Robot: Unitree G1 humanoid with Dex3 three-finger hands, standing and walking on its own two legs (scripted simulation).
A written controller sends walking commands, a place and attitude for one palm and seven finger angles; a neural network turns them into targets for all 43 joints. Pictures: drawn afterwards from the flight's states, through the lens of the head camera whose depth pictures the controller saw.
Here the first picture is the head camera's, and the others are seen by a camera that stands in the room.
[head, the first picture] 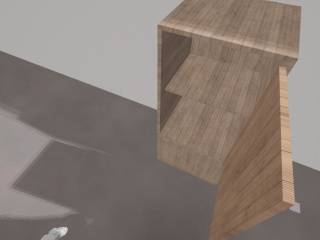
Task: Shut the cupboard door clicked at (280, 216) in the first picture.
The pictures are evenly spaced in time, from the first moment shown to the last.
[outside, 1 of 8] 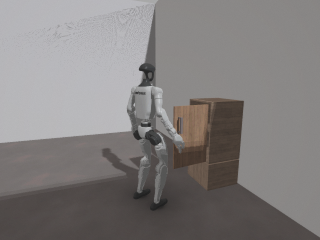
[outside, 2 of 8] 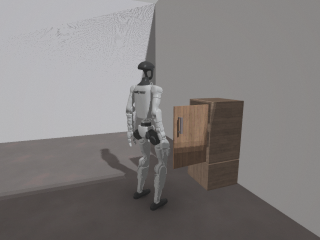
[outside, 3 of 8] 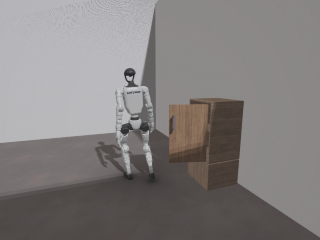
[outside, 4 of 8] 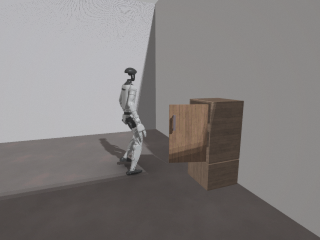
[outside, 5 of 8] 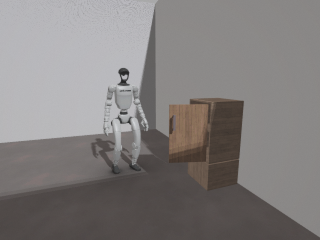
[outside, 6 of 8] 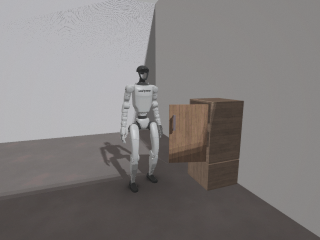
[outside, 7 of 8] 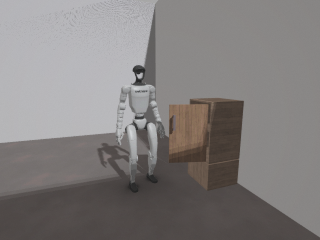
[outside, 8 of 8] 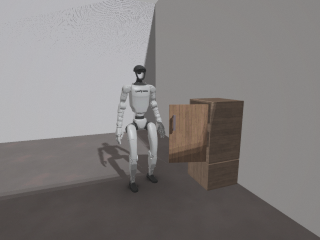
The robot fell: no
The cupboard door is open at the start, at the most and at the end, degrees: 95 95 73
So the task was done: no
